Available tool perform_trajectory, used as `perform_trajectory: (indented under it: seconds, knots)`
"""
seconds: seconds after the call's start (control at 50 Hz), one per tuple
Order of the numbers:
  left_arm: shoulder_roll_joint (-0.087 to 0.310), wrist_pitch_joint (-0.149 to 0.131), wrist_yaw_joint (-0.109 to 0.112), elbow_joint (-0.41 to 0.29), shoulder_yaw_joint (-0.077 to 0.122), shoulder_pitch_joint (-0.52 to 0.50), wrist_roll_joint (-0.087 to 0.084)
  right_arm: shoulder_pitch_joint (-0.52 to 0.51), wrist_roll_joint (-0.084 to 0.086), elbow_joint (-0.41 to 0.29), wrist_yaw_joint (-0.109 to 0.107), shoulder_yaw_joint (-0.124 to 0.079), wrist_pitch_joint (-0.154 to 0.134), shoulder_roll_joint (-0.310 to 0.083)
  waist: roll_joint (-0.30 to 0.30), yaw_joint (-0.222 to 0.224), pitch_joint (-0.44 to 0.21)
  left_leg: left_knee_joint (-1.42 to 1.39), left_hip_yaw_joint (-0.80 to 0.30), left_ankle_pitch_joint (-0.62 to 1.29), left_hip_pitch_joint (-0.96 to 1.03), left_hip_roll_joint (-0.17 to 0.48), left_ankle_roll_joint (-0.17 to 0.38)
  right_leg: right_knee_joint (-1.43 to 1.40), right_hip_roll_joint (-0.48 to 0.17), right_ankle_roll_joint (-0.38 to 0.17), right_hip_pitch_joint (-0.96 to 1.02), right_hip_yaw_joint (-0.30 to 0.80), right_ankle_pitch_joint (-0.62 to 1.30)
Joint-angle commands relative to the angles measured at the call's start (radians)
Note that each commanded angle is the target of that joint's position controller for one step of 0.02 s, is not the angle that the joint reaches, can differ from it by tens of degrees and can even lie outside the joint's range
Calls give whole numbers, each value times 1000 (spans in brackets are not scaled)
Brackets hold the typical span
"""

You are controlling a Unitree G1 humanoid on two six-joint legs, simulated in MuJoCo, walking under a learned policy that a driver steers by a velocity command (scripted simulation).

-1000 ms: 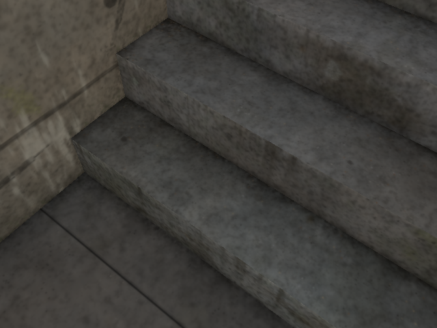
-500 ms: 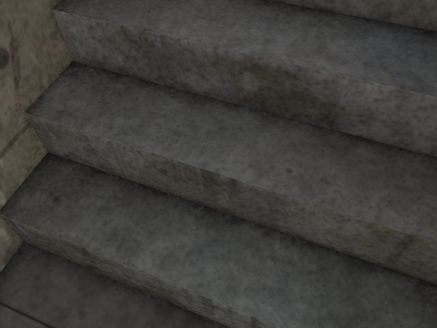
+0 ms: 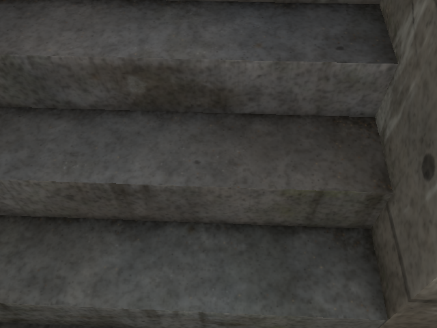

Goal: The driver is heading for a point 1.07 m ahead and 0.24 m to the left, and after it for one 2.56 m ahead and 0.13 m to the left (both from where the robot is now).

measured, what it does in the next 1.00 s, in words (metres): walks ahead, turning left: right foot, then left foot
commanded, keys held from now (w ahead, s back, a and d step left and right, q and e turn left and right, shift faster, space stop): q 0.04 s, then w+q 0.72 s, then w+e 0.24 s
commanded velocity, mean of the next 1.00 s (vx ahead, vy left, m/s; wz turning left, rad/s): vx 0.36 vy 0.00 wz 0.29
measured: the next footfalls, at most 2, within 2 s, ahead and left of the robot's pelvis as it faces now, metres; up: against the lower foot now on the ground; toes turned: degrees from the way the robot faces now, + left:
right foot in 0.04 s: +0.04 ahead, -0.13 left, +0.00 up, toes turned +0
left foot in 0.52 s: +0.11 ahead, +0.15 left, +0.00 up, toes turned +16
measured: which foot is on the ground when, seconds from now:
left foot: down 0.00-0.04, up 0.06-0.50, down 0.52-1.00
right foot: up 0.00-0.02, down 0.04-0.52, up 0.54-1.00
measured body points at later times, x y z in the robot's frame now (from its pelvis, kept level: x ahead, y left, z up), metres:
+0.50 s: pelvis +0.06 +0.02 -0.01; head +0.07 +0.05 +0.44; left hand +0.07 +0.33 -0.13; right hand +0.27 -0.21 -0.09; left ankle +0.07 +0.13 -0.74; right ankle +0.00 -0.13 -0.74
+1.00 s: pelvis +0.24 +0.11 +0.00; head +0.26 +0.13 +0.45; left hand +0.36 +0.37 -0.09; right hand +0.31 -0.14 -0.13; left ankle +0.07 +0.13 -0.74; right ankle +0.35 +0.04 -0.43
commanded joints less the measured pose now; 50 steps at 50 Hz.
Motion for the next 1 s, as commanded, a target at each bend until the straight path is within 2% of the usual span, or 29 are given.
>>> perform_trajectory:
  seconds: [0.02,0.04,0.06,0.08,0.1,0.16,0.24,0.26,0.3,0.34,0.4,0.46,0.5,0.52,0.54,0.56,0.58,0.6,0.62,0.64,0.68,0.76,0.8,0.84,0.88,0.92,0.94,0.96,1.0]
  knots:
    - [81,-11,15,-33,15,82,15,-28,19,-55,12,-36,-6,-152,145,40,-178,-6,-196,425,107,209,183,-383,42,-73,170,-41,198]
    - [98,-5,24,-11,13,117,29,30,7,-40,22,-9,-23,-87,93,43,-210,8,-179,295,-9,173,108,-501,-7,-102,367,30,349]
    - [129,4,37,-5,10,170,44,56,-41,-46,45,21,-45,-3,-105,34,-298,140,-121,-137,-182,108,11,-440,-221,-157,598,255,637]
    - [74,1,33,-17,-21,98,81,60,-33,-38,45,19,-33,5,-205,56,-246,159,-127,-339,-141,15,-24,-474,-333,-264,340,284,630]
    - [60,-3,27,-20,-19,54,85,38,-25,-19,44,3,-23,-56,-139,61,-186,264,-160,-309,-135,13,-24,-497,-282,-282,309,223,461]
    - [121,-6,33,23,7,91,65,62,-34,11,53,-32,-27,-118,-177,67,-71,492,-160,-217,-284,-9,-13,-585,-221,-257,302,156,164]
    - [81,-30,24,37,7,94,59,50,-26,18,66,-33,-25,-87,-119,71,-43,538,-131,-152,-376,13,-28,-609,-222,-274,335,85,110]
    - [134,-59,42,28,34,88,9,35,51,-10,42,-41,-53,-99,-104,73,-63,515,-131,-161,-417,54,-43,-609,-257,-283,372,120,27]
    - [132,-85,53,43,40,98,3,-5,37,-29,28,-28,-69,-70,-98,83,-50,461,-122,-142,-438,74,-59,-633,-289,-298,368,129,2]
    - [130,-103,34,36,47,81,16,7,17,-44,31,-28,-64,-61,-114,69,-58,397,-101,-113,-364,71,-46,-630,-274,-305,324,68,64]
    - [140,-121,13,36,60,72,-4,17,24,-67,43,-21,-59,-48,-116,56,-39,322,-72,-102,-280,67,-11,-613,-265,-299,250,4,76]
    - [167,-111,-3,28,71,36,-13,53,23,-83,53,-19,-51,-48,-69,19,-54,225,-27,-59,-176,44,27,-522,-258,-272,200,-50,111]
    - [137,-106,-11,14,59,18,-6,173,13,-51,48,-47,-47,-99,-23,-39,-124,163,22,-56,37,-40,67,-285,-191,-221,103,-144,279]
    - [85,-105,-12,-3,40,9,14,308,20,-24,40,-78,-48,-165,90,-96,-178,95,-56,-30,196,-30,114,15,-120,-165,-7,-216,305]
    - [-6,-113,-5,-93,7,-10,46,380,26,-27,24,-117,-63,-341,435,-72,-184,-75,-609,-16,380,220,292,450,58,-56,-417,-222,-139]
    - [73,-137,-12,-74,18,-7,22,348,3,-78,30,-89,-90,-265,254,-101,-277,-200,-833,-220,393,312,386,616,57,-66,-527,45,-186]
    - [114,-151,-23,-78,26,-21,-14,283,7,-88,31,-78,-107,-221,185,-62,-193,-222,-768,-266,336,316,353,604,3,-102,-580,79,-80]
    - [130,-157,-21,-74,28,-27,-6,226,12,-100,31,-64,-112,-170,95,-29,-141,-206,-670,-199,254,281,304,543,-38,-120,-554,72,27]
    - [126,-157,-13,-68,29,-31,23,172,15,-113,27,-55,-107,-148,34,1,-110,-197,-584,-35,184,250,269,468,-59,-115,-507,72,100]
    - [125,-154,-8,-69,31,-18,42,136,4,-128,21,-49,-107,-141,42,30,-119,-201,-504,166,119,217,249,419,-64,-107,-421,70,150]
    - [84,-139,-12,-62,19,8,50,106,-7,-145,11,-50,-105,-145,56,55,-175,-167,-377,519,77,164,240,409,-23,-76,-320,21,210]
    - [20,-103,-6,-68,-11,1,33,165,17,-129,-9,-48,-76,-135,90,41,-185,-126,-307,554,52,110,221,398,31,-26,-295,-30,195]
    - [22,-92,-8,-72,-15,-13,26,221,6,-117,-16,-35,-64,-107,131,5,-188,-121,-399,484,200,188,247,603,14,-33,-474,-36,109]
    - [-6,-84,-10,-96,-19,-60,-3,413,-6,-33,-14,-27,-54,-105,160,-64,-130,-104,-509,459,444,301,315,1160,26,-37,-897,-46,-109]
    - [-74,-91,-8,-161,-53,-124,-41,508,-5,45,-13,-17,-54,-88,106,-69,-18,-69,-491,346,569,342,280,1529,21,-85,-1292,40,-276]
    - [-136,-116,-11,-223,-88,-213,-50,557,-13,111,-3,4,-59,-26,36,-78,42,-53,-404,342,571,303,209,1631,66,-131,-1450,86,-304]
    - [-104,-85,14,-273,-81,-377,62,480,-69,109,18,-19,-89,-114,0,-67,36,-157,-297,269,355,250,168,1496,80,-185,-1290,-41,-300]
    - [-100,-67,18,-306,-80,-410,71,437,-60,122,26,-13,-105,-108,33,-50,63,-235,-255,219,227,205,148,1381,81,-194,-1187,-103,-280]
    - [-119,-29,11,-345,-94,-369,52,387,-19,171,9,14,-114,-73,85,13,82,-369,-177,337,45,161,138,1148,50,-199,-982,-138,-232]
Over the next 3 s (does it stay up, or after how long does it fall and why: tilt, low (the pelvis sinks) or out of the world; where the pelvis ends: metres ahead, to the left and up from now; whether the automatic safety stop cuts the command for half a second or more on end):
stays up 1.35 0.21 0.77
